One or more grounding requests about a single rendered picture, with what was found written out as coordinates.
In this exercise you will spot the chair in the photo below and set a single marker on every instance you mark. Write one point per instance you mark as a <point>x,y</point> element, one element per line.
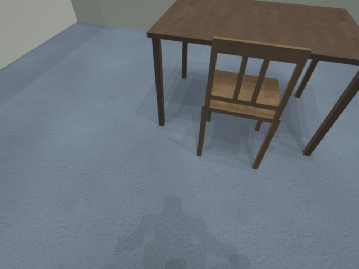
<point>248,96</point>

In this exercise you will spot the table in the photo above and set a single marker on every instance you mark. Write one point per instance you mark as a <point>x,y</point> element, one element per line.
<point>331,33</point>

